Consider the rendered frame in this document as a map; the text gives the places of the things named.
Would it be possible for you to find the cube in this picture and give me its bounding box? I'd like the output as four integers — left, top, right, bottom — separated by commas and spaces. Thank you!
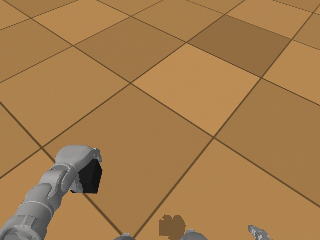
70, 159, 103, 194

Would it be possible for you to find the left robot arm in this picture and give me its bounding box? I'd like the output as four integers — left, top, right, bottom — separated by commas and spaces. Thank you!
0, 162, 77, 240

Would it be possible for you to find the right robot hand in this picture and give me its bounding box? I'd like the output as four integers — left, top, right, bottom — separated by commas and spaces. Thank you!
248, 225, 272, 240

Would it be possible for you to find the left robot hand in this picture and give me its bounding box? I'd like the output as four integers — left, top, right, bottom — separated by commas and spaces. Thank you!
55, 145, 102, 194

